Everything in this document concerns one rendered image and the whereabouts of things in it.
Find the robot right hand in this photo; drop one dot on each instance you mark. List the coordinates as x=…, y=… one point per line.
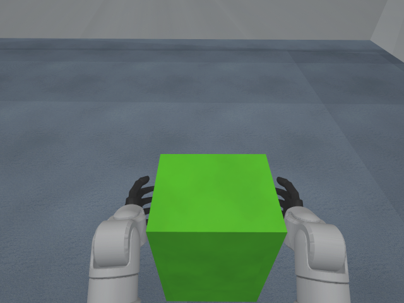
x=291, y=196

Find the robot left hand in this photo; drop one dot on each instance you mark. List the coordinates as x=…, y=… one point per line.
x=136, y=193

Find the carton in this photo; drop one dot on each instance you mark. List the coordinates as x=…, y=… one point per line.
x=215, y=226

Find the robot left forearm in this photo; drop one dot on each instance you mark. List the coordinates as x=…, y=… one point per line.
x=115, y=257

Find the robot right forearm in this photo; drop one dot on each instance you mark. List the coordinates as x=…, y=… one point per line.
x=320, y=258

